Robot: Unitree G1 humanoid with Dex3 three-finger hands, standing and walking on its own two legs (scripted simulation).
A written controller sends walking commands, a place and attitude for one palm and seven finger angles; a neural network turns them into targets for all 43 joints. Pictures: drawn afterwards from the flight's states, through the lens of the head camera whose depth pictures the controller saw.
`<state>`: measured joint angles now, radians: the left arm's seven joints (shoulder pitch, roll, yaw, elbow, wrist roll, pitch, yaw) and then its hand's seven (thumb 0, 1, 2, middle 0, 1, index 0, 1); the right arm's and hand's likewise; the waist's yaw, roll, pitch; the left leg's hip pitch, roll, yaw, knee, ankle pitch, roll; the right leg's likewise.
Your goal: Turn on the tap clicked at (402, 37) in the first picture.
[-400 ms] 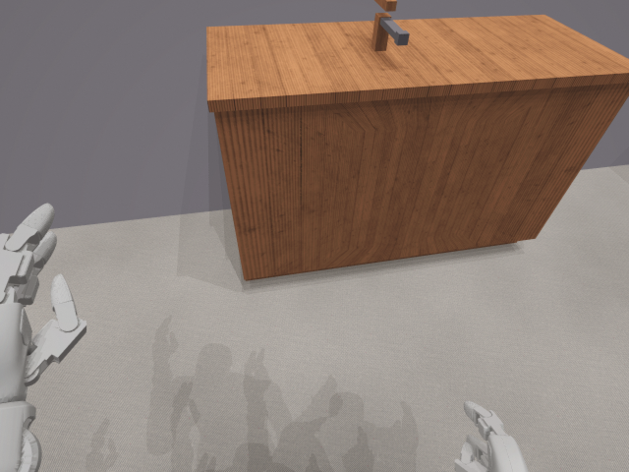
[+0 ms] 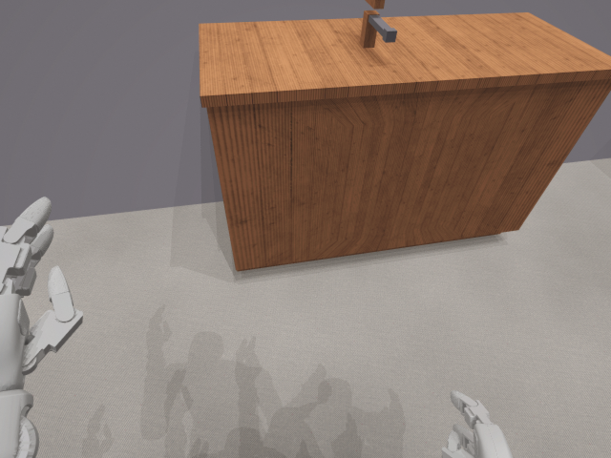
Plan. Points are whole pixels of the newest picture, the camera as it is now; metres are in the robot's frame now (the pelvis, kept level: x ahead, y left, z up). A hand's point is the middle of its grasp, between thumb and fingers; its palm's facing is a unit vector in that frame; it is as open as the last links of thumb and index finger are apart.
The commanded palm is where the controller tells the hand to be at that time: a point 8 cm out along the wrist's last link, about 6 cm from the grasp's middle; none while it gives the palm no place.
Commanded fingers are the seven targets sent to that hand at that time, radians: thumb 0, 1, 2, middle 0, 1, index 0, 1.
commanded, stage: walk to a spot facing it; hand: left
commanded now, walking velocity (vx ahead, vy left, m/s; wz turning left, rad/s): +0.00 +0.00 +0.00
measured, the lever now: (389, 35) +1.10 -0.15 +0.13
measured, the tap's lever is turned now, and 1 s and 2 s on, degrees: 0 0 0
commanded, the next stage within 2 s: none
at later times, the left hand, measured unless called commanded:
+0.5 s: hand (129, 304) +0.23 +0.20 +0.16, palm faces +0.32 -0.88 -0.36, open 7.4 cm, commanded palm +0.18 +0.24 +0.18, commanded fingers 0.00 0.90 0.90 -0.20 -0.30 -0.20 -0.30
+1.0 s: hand (234, 292) +0.25 +0.10 +0.16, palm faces +0.04 -0.91 -0.42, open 7.4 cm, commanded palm +0.21 +0.17 +0.18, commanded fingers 0.00 0.90 0.90 -0.20 -0.30 -0.20 -0.30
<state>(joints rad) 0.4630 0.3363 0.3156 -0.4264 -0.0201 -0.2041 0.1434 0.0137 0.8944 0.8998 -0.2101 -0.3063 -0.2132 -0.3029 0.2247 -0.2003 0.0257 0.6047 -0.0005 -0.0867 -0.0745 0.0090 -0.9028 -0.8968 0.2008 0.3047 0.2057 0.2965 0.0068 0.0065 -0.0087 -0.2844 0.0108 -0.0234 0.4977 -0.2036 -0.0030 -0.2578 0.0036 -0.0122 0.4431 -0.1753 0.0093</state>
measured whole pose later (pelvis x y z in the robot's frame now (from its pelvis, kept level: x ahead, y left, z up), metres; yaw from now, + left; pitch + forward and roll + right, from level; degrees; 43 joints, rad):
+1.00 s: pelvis -0.04 -0.03 -0.02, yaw -23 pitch -1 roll +1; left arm 0.45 0.33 0.33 -0.45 -0.03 -0.22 0.14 0.01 0.89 0.90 -0.21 -0.31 -0.21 -0.30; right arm 0.19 -0.21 0.02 0.60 -0.01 -0.03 -0.01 0.01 -0.90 -0.90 0.20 0.30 0.21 0.30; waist 0.00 0.02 0.05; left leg -0.54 0.07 0.04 1.22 -0.42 -0.08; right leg -0.40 0.06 -0.01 0.67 -0.26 -0.08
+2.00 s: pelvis +0.09 -0.17 -0.01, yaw -44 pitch -1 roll +0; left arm 0.40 0.35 0.39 -0.45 -0.02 -0.23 0.16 0.01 0.89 0.90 -0.21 -0.31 -0.21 -0.30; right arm 0.21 -0.18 -0.01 0.61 0.00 -0.08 -0.08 0.01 -0.91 -0.90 0.20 0.30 0.20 0.30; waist -0.02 -0.02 0.00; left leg -0.31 0.11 0.16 0.58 -0.25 0.00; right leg -0.42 -0.03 -0.08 1.05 -0.47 0.00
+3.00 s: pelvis +0.24 -0.46 -0.02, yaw -32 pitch +0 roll +1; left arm 0.42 0.34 0.36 -0.50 -0.02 -0.19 0.15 0.01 0.89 0.90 -0.21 -0.31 -0.22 -0.30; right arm 0.19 -0.19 0.01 0.65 0.01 -0.07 -0.05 0.01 -0.90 -0.90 0.20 0.31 0.21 0.30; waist 0.03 0.06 0.08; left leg -0.48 0.06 0.03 1.09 -0.48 -0.03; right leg -0.33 -0.12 -0.20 0.68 -0.33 -0.01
